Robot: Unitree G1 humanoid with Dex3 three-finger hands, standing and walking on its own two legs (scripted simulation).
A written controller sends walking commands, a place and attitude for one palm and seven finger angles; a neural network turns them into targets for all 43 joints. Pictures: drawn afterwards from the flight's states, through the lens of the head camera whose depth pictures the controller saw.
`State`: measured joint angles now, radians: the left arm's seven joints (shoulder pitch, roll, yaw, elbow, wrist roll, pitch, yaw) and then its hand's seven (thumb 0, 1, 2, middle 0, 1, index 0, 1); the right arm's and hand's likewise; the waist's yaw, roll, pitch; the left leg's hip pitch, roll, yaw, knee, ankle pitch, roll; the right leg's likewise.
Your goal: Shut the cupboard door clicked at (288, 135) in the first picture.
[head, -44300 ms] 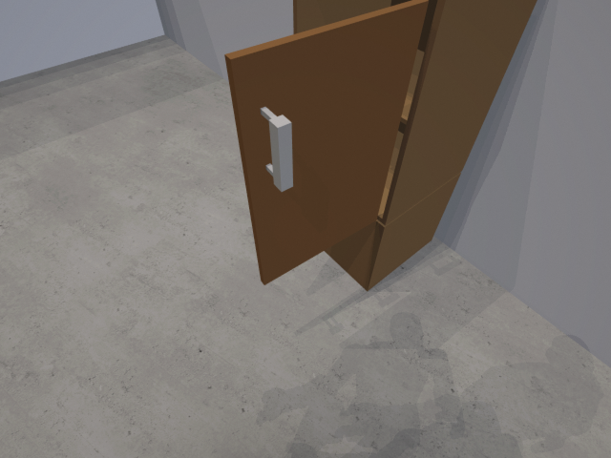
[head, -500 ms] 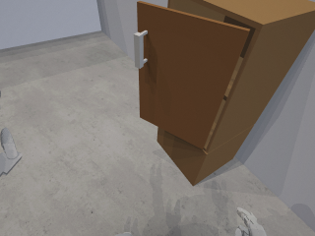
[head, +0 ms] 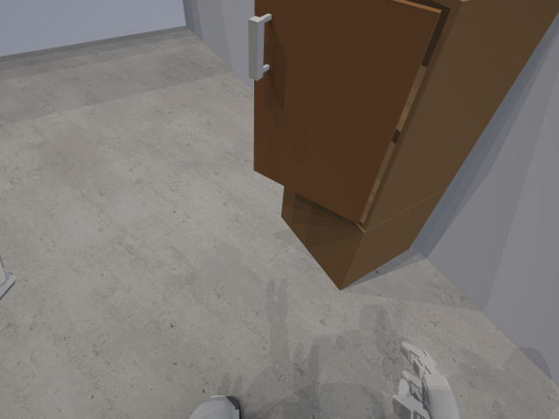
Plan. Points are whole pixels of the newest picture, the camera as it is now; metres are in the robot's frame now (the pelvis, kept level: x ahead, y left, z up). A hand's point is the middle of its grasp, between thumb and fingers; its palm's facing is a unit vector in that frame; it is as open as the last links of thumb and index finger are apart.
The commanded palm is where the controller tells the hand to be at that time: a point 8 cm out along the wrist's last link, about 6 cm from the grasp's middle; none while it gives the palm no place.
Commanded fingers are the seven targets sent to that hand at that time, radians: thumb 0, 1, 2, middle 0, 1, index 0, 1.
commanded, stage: stop stepping back and stand still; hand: left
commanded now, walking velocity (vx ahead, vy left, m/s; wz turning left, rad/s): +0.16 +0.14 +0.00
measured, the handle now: (261, 47) +0.87 +0.13 +0.12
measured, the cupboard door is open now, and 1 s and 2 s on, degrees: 24 24 24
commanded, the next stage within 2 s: let the arm hang, fingers relaxed in 1.98 s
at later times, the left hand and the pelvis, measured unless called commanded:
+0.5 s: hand out of the picture +0.15 +0.31 +0.19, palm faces +0.43 -0.82 -0.37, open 7.5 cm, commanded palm +0.08 +0.34 +0.20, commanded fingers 0.00 0.90 0.90 -0.20 -0.30 -0.20 -0.30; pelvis -0.07 +0.04 +0.02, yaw -1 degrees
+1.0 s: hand out of the picture +0.16 +0.35 +0.19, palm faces +0.41 -0.82 -0.40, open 7.5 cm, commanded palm +0.08 +0.39 +0.20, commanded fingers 0.00 0.90 0.90 -0.20 -0.30 -0.20 -0.30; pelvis -0.07 +0.09 +0.02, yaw -2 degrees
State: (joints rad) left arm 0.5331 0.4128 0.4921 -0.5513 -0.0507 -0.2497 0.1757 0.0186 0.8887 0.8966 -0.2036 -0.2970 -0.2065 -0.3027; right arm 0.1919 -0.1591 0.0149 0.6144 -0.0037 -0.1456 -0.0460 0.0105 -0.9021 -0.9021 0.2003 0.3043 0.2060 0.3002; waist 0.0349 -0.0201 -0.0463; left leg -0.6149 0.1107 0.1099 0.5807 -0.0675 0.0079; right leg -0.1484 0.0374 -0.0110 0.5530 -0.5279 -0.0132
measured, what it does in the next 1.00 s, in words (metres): steps to the left: left foot, then right foot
